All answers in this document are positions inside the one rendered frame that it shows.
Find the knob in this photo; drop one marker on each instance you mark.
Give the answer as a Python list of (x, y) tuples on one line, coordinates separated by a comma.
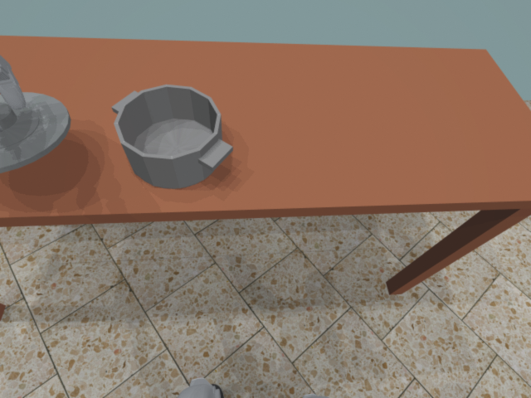
[(7, 116)]

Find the pot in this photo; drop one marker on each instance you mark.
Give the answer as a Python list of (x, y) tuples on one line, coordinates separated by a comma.
[(171, 135)]

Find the left robot hand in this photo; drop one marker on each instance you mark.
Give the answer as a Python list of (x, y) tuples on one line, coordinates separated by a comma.
[(9, 87)]

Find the table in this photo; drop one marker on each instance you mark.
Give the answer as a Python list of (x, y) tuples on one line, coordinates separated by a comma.
[(316, 130)]

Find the lid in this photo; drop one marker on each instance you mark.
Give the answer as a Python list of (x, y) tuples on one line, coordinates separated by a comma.
[(40, 127)]

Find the robot left shin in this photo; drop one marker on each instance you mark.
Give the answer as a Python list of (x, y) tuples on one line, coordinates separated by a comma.
[(199, 381)]

